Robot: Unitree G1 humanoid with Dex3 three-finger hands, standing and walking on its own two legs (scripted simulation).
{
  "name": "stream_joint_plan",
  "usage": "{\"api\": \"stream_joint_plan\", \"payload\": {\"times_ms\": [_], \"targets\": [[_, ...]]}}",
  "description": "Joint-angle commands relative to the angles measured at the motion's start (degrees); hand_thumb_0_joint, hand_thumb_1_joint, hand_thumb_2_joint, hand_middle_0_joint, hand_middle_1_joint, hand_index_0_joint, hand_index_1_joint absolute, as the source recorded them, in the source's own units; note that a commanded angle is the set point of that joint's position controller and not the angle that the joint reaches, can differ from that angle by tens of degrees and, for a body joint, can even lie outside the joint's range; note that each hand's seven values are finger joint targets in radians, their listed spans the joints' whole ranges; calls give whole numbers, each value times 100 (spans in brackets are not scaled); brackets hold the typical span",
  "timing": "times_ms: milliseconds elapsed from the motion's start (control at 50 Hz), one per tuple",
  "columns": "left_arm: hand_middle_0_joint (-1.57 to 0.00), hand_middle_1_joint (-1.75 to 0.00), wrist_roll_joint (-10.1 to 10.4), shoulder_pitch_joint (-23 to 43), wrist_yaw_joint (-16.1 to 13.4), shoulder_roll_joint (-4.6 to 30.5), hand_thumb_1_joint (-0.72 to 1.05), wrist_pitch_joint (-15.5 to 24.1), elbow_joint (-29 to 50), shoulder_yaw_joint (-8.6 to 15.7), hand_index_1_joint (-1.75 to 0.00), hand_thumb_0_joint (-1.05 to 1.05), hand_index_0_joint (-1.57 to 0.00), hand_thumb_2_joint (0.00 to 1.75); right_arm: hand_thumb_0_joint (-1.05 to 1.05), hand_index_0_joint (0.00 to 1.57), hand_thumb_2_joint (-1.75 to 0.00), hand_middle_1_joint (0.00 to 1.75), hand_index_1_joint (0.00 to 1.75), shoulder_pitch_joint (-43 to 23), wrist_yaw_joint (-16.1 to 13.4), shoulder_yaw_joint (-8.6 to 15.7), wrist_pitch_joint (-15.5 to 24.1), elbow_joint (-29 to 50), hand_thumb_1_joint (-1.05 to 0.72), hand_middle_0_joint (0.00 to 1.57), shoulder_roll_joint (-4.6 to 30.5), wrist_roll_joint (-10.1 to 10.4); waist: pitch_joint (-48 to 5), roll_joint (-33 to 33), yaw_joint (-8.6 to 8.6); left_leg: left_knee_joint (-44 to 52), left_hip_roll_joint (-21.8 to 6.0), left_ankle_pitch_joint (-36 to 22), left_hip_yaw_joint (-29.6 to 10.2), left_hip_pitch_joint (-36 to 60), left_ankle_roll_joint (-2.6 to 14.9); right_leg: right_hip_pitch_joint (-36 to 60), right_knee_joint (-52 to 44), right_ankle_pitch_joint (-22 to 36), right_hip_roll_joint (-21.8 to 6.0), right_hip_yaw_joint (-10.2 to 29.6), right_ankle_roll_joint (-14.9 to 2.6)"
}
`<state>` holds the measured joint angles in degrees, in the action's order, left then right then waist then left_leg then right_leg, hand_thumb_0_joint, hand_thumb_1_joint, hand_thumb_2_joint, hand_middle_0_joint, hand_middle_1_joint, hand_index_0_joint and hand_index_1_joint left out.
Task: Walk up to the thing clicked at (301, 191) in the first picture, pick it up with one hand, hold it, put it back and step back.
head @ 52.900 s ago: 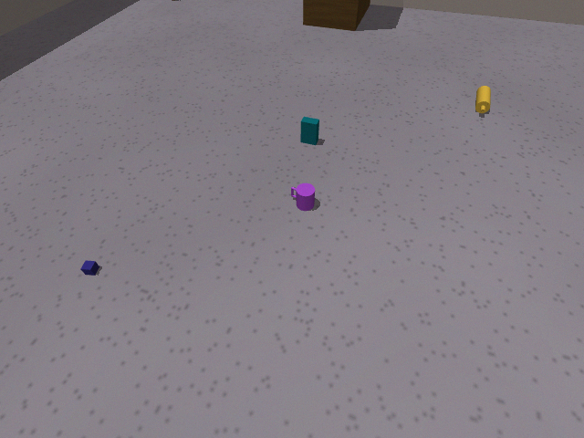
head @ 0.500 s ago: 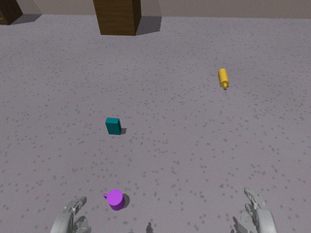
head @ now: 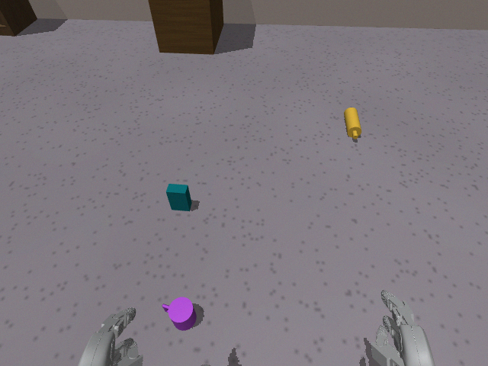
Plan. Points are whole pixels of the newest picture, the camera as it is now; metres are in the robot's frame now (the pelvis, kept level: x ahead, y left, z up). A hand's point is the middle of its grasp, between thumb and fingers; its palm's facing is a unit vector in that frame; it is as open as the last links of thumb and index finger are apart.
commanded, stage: home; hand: left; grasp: from above
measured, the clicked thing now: (178, 312) +0.42 +0.26 -0.66
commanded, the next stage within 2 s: stand in 0.64 s
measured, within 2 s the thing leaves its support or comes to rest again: neither
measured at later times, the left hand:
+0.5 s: hand (141, 358) +0.16 +0.18 -0.05, palm faces +0.05 -0.98 -0.20, open 7.4 cm
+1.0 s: hand out of the picture +0.11 +0.24 -0.10, palm faces +0.04 -0.94 -0.34, open 7.4 cm
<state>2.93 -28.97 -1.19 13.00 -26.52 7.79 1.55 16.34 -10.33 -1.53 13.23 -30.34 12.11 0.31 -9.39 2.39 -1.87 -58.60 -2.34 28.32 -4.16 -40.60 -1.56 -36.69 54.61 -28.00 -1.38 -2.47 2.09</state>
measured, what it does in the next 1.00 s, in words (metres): stands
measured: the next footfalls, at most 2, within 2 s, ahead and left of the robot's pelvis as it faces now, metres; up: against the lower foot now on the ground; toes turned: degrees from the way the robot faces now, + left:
none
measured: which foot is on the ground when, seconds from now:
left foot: down 0.00-1.00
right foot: down 0.00-1.00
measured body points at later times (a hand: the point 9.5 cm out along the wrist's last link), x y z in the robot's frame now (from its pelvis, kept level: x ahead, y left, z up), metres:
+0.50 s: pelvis +0.00 +0.00 +0.00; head +0.02 +0.00 +0.45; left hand +0.16 +0.23 -0.03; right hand +0.16 -0.25 -0.06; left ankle +0.01 +0.13 -0.68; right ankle -0.01 -0.15 -0.68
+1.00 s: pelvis -0.01 +0.00 +0.03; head +0.02 +0.01 +0.48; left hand +0.11 +0.29 -0.08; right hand +0.12 -0.27 -0.08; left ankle +0.01 +0.13 -0.68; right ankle -0.01 -0.15 -0.68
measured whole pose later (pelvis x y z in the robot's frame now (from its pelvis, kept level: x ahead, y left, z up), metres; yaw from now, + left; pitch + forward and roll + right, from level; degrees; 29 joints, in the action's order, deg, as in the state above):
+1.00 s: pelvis -0.01 +0.00 +0.03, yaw +1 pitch +1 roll +0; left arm -2.8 -12.8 -2.0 17.2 -4.4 -38.3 2.5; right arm 10.9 -0.6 2.7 2.5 -48.8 16.4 -3.4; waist 1.3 -1.2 1.6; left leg -45.6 0.3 22.5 -2.1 -24.4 -0.4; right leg -22.3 45.2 -24.2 -4.2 -1.0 2.6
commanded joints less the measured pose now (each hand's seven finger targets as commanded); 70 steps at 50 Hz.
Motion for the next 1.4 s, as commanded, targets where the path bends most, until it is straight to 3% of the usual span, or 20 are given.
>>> {"api": "stream_joint_plan", "payload": {"times_ms": [0,160,340,360,380,420,700,720,740,760,800,860,920,980,1040,1060,1200,1300,1340,1380], "targets": [[-20,-30,-19,127,-43,575,90,311,1137,390,-30,0,-20,90,0,20,-90,30,30,-385,-55,290,300,905,-90,20,723,13,-500,27,-46,946,174,-1357,175,663,180,264,-836,1239,242,-221,-172],[-20,-30,-25,227,-33,547,90,330,1306,301,-30,0,-20,90,0,20,-90,30,30,-370,-47,309,290,922,-90,20,743,13,-531,193,-47,979,138,-1524,151,792,143,195,-753,1332,264,-235,-188],[-20,-30,-14,-22,-42,613,90,291,992,420,-30,0,-20,90,0,20,-90,30,30,-316,-28,349,266,874,-90,20,791,9,-505,63,-49,899,158,-1608,187,713,160,234,-757,1448,243,-189,-175],[-20,-30,-19,187,-33,509,90,334,1229,281,-30,0,-20,90,0,20,-90,30,30,-396,-28,310,268,958,-90,20,724,10,-524,61,-37,889,157,-1666,192,695,158,262,-765,1512,247,-215,-172],[-20,-30,-8,7,-45,636,90,304,1003,447,-30,0,-20,90,0,20,-90,30,30,-309,-32,352,247,872,-90,20,789,12,-521,32,-32,896,163,-1578,184,686,171,262,-769,1437,239,-188,-171],[-20,-30,1,164,-37,546,90,309,1222,325,-30,0,-20,90,0,20,-90,30,30,-357,-21,315,249,947,-90,20,748,18,-482,56,-34,868,175,-1591,219,664,174,267,-798,1487,225,-180,-166],[-20,-30,-10,67,-43,624,90,290,1065,419,-30,0,-20,90,0,20,-90,30,30,-348,-36,333,233,937,-90,20,769,22,-450,-75,-62,853,204,-1299,246,577,211,229,-889,1268,211,-147,-147],[-20,-30,-688,1751,-278,1127,90,1506,-945,366,-30,0,-20,90,0,20,-90,30,30,-682,306,495,-381,-505,-90,20,1320,-690,932,-526,393,1217,153,-1972,130,415,446,1382,-1280,1012,-335,267,-382],[-20,-30,-742,1354,-241,1210,90,1881,-1885,469,-30,0,-20,90,0,20,-90,30,30,-685,464,580,-572,-558,-90,20,1373,-675,383,-702,299,1307,138,-1992,225,928,507,1441,-1376,942,-418,702,-616],[-20,-30,-702,1254,-209,1296,90,2068,-2074,461,-30,0,-20,90,0,20,-90,30,30,-750,545,622,-689,-370,-90,20,1389,-700,573,-835,256,1288,209,-1661,150,957,512,1083,-1672,722,-433,896,-717],[-20,-30,-719,1408,-164,1311,90,2322,-2575,344,-30,0,-20,90,0,20,-90,30,30,-647,752,618,-731,-713,-90,20,1302,-485,185,-408,276,1453,167,-2022,95,1489,493,1665,-1414,1644,-534,836,-627],[-20,-30,-581,1619,-148,1207,90,2380,-3341,402,-30,0,-20,90,0,20,-90,30,30,-740,925,671,-790,-993,-90,20,1311,-314,234,-256,401,1780,119,-2089,-63,1842,491,1667,-1530,1474,-403,527,-426],[-20,-30,-586,1833,-143,1196,90,2503,-4026,412,-30,0,-20,90,0,20,-90,30,30,-781,961,683,-898,-1281,-90,20,1301,-339,462,-302,355,2176,74,-1536,-165,1995,533,1649,-1871,967,-398,488,-373],[-20,-30,-567,1900,-133,1171,90,2603,-4571,421,-30,0,-20,90,0,20,-90,30,30,-754,944,696,-970,-1524,-90,20,1352,-348,628,-20,333,2598,-32,-1430,-350,2084,553,1873,-2013,1110,-347,374,-328],[-20,-30,-543,1779,-140,1179,90,2670,-5099,413,-30,0,-20,90,0,20,-90,30,30,-763,905,689,-1000,-1754,-90,20,1359,-314,546,-83,368,2649,-105,-2343,-380,2395,532,2294,-2199,1854,-400,328,-296],[-20,-30,-517,1817,-144,1187,90,2665,-5235,411,-30,0,-20,90,0,20,-90,30,30,-725,884,682,-1022,-1833,-90,20,1386,-302,668,-30,337,2853,-129,-2219,-421,2394,515,2308,-2264,1762,-355,294,-281],[-20,-30,-464,1798,-170,1271,90,2678,-6066,340,-30,0,-20,90,0,20,-90,30,30,-693,798,651,-1110,-2366,-90,20,1481,-222,674,3,298,3211,-236,-3145,-377,3047,427,2881,-2811,2401,-472,243,-251],[-20,-30,-480,1917,-163,1310,90,2649,-6463,297,-30,0,-20,90,0,20,-90,30,30,-760,783,615,-1184,-2617,-90,20,1482,-181,1038,-40,271,3655,-253,-2590,-371,3018,360,2999,-3210,1979,-493,226,-199],[-20,-30,-499,1858,-151,1315,90,2652,-6632,275,-30,0,-20,90,0,20,-90,30,30,-860,802,599,-1216,-2696,-90,20,1452,-183,1290,-134,299,3850,-239,-1987,-426,2926,332,2946,-3397,1647,-471,205,-192],[-20,-30,-501,1914,-142,1364,90,2680,-6697,276,-30,0,-20,90,0,20,-90,30,30,-838,819,597,-1221,-2752,-90,20,1456,-173,1225,-196,277,3873,-208,-2089,-370,2964,321,3045,-3507,1703,-521,235,-203]]}}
